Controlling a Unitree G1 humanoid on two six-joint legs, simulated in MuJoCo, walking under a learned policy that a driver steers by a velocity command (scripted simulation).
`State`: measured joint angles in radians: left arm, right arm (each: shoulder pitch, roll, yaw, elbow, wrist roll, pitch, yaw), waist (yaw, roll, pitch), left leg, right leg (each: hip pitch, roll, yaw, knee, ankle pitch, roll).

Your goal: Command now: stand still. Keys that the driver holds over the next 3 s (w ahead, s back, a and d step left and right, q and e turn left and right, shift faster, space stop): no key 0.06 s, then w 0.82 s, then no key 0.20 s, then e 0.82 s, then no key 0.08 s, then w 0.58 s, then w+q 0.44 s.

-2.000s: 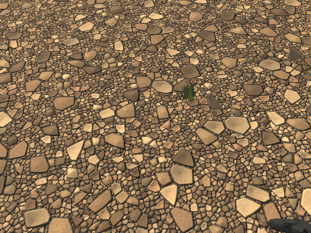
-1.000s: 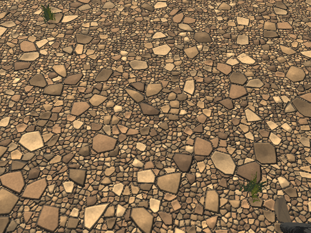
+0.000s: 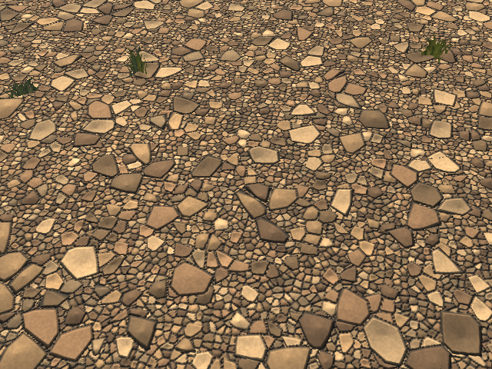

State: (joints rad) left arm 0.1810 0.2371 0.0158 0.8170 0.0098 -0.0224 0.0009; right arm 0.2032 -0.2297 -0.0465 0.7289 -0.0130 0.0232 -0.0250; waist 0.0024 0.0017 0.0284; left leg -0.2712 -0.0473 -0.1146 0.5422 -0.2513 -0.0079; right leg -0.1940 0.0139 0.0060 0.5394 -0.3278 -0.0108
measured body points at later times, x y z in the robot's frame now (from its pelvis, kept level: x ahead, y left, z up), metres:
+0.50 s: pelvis +0.11 +0.04 +0.01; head +0.12 +0.06 +0.46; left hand +0.22 +0.31 -0.11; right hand +0.14 -0.23 -0.11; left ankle +0.06 +0.13 -0.73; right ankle +0.09 -0.11 -0.65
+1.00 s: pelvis +0.38 -0.03 +0.01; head +0.41 -0.04 +0.46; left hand +0.47 +0.24 -0.11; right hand +0.48 -0.30 -0.12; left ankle +0.37 +0.13 -0.65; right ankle +0.42 -0.11 -0.73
